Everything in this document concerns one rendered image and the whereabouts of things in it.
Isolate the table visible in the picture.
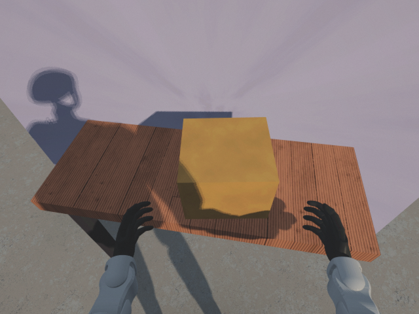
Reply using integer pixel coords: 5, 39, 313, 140
31, 120, 381, 262

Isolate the robot left hand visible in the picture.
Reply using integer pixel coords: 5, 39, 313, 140
113, 201, 153, 257

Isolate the robot right hand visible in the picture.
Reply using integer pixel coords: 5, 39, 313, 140
302, 201, 352, 261

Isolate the carton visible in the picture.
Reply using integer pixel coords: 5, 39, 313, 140
177, 117, 280, 219

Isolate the right robot forearm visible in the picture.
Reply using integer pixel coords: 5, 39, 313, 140
327, 256, 381, 314

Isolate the left robot forearm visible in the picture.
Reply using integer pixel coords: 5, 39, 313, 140
89, 255, 138, 314

